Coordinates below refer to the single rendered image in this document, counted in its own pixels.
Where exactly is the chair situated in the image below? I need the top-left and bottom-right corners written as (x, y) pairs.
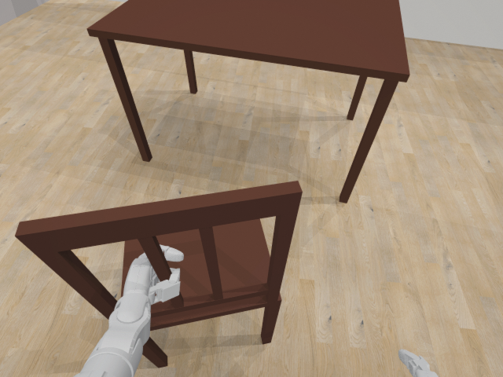
top-left (15, 181), bottom-right (303, 368)

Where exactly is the table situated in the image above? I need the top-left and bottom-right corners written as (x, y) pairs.
top-left (87, 0), bottom-right (410, 203)

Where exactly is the right robot hand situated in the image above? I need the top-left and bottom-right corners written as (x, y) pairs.
top-left (398, 350), bottom-right (438, 377)

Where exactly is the left robot forearm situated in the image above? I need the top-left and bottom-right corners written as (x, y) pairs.
top-left (73, 293), bottom-right (151, 377)

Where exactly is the left robot hand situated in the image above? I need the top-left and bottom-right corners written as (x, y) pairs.
top-left (123, 245), bottom-right (184, 305)

